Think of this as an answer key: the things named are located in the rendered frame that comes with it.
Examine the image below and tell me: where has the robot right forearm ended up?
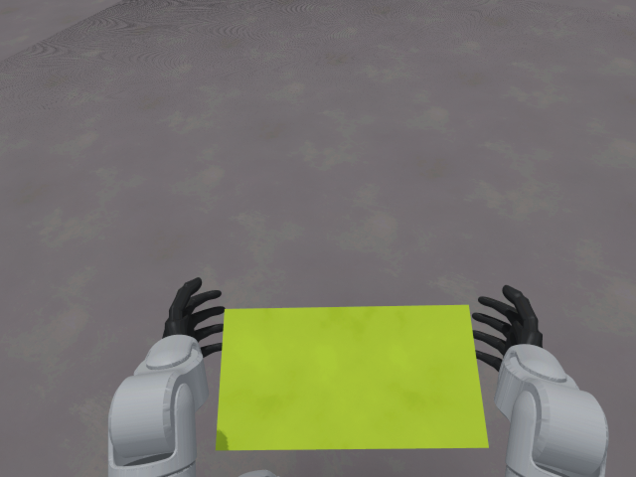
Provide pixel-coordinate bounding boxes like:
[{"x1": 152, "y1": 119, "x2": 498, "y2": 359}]
[{"x1": 494, "y1": 344, "x2": 609, "y2": 477}]

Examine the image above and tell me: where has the right robot hand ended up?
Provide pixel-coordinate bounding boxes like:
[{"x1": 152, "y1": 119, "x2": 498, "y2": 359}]
[{"x1": 472, "y1": 285, "x2": 543, "y2": 372}]

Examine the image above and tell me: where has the robot left forearm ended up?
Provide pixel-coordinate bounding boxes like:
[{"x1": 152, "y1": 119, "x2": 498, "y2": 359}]
[{"x1": 108, "y1": 335, "x2": 209, "y2": 477}]

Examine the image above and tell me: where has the carton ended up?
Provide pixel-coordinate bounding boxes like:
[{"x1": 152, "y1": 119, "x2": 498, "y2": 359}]
[{"x1": 216, "y1": 305, "x2": 489, "y2": 450}]

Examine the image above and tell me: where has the left robot hand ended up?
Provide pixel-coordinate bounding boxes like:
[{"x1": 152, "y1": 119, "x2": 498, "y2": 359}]
[{"x1": 162, "y1": 277, "x2": 226, "y2": 358}]

